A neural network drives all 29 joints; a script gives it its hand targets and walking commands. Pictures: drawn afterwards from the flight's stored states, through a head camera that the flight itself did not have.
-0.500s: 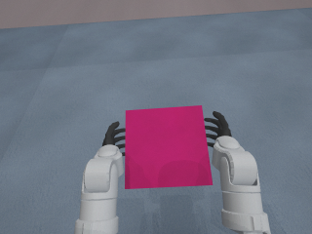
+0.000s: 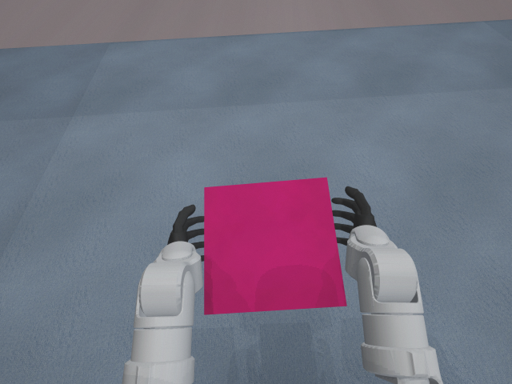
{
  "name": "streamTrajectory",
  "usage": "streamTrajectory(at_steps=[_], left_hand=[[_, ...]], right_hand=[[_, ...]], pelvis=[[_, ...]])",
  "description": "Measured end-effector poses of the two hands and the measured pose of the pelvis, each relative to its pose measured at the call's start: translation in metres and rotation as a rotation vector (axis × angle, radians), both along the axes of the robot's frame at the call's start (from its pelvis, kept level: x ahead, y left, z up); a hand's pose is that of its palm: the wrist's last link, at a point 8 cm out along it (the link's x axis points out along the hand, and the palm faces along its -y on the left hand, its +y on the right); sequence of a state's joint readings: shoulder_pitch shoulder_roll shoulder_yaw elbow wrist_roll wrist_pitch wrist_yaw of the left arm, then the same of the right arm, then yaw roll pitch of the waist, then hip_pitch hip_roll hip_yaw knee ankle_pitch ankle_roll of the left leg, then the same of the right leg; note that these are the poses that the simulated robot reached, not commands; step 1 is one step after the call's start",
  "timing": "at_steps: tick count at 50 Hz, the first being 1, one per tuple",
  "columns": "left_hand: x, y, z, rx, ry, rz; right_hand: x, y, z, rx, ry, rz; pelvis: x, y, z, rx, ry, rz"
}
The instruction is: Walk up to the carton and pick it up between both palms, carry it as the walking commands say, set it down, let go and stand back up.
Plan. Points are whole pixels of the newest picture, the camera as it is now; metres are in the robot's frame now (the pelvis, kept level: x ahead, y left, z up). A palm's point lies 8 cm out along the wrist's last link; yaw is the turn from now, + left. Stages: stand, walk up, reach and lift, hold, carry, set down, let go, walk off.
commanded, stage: carry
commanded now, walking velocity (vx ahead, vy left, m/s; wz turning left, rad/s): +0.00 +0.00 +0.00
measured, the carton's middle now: (271, 254) +0.33 +0.00 -0.02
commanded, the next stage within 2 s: hold in 1.72 s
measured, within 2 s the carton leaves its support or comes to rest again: neither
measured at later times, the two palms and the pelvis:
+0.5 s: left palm (181, 245) +0.30 +0.14 +0.07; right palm (362, 229) +0.31 -0.13 +0.09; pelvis +0.01 +0.00 +0.01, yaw +0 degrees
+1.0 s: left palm (169, 286) +0.25 +0.15 +0.05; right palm (358, 271) +0.26 -0.12 +0.07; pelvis -0.04 +0.02 -0.01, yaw +0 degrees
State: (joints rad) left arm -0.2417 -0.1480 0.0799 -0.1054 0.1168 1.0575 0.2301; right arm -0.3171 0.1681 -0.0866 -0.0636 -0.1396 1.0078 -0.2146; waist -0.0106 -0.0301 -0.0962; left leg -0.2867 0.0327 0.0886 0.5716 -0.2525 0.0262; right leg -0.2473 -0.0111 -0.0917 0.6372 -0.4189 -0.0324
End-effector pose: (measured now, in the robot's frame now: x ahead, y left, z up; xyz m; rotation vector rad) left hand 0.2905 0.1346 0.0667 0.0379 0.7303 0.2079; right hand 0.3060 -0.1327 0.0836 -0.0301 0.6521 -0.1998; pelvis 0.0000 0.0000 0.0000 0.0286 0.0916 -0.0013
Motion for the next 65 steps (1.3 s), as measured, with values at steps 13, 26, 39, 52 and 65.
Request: streamTrajectory(at_steps=[13,26,39,52,65], left_hand=[[0.011,-0.005,-0.008,0.004,0.002,-0.008],[0.009,0.001,0.006,-0.002,-0.020,-0.011],[-0.013,0.005,-0.006,-0.003,-0.023,-0.009],[-0.050,0.019,-0.019,-0.009,-0.016,-0.035],[-0.069,0.029,-0.019,-0.016,-0.034,-0.025]], right_hand=[[0.008,-0.006,-0.010,0.011,0.000,0.000],[0.006,0.001,0.007,-0.003,-0.021,-0.002],[-0.014,0.005,-0.003,-0.022,-0.022,0.006],[-0.053,0.017,-0.016,-0.046,-0.003,0.016],[-0.072,0.027,-0.016,-0.056,-0.011,0.036]], pelvis=[[0.010,-0.004,-0.005,0.005,0.008,0.003],[0.008,0.002,0.006,-0.005,-0.003,-0.001],[-0.013,0.005,-0.006,-0.008,-0.021,0.002],[-0.046,0.019,-0.009,-0.027,-0.066,0.002],[-0.064,0.025,-0.009,-0.031,-0.091,0.004]])
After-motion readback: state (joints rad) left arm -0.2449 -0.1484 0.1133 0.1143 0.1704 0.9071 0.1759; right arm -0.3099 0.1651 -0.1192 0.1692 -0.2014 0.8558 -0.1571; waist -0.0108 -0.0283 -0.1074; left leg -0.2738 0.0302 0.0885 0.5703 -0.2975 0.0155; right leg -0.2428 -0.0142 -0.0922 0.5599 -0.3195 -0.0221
